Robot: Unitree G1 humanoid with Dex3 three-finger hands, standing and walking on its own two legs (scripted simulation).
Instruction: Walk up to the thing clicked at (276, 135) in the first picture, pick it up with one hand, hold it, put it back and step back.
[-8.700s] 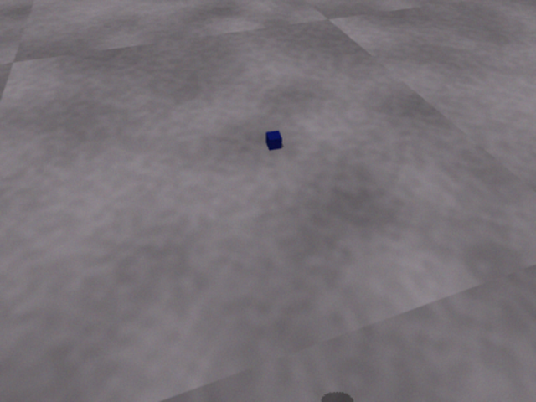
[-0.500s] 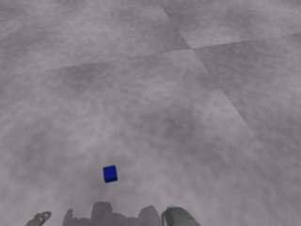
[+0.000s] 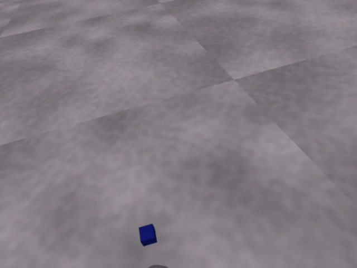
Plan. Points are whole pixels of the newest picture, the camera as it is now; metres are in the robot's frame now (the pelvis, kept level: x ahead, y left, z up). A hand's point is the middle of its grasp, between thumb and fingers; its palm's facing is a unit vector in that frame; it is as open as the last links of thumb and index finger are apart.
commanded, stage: walk up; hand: left
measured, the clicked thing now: (147, 234) +0.47 +0.26 -0.74
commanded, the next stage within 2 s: none
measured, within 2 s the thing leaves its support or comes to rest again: neither
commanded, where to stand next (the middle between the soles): +0.08 -0.02 m, yaw +2 degrees
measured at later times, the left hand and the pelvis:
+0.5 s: hand out of the picture +0.07 +0.27 -0.18, palm faces -0.03 -0.93 -0.37, open 7.4 cm; pelvis -0.03 +0.01 -0.04, yaw -1 degrees
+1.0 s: hand out of the picture -0.05 +0.29 -0.15, palm faces +0.05 -0.92 -0.40, open 7.4 cm; pelvis -0.09 +0.01 -0.01, yaw +3 degrees
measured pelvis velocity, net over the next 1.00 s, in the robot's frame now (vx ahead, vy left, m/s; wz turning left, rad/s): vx -0.09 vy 0.01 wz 0.06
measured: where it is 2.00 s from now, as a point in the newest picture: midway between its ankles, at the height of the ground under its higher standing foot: outside the picture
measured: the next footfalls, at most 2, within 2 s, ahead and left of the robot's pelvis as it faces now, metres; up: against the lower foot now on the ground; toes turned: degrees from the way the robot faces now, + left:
left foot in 0.18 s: +0.16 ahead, +0.14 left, +0.00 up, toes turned +3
right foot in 0.52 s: -0.03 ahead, -0.12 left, +0.00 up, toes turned +0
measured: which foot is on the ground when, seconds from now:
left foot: up 0.00-0.16, down 0.18-0.56, up 0.58-0.84, down 0.86-1.00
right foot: down 0.00-0.22, up 0.24-0.50, down 0.52-0.90, up 0.92-1.00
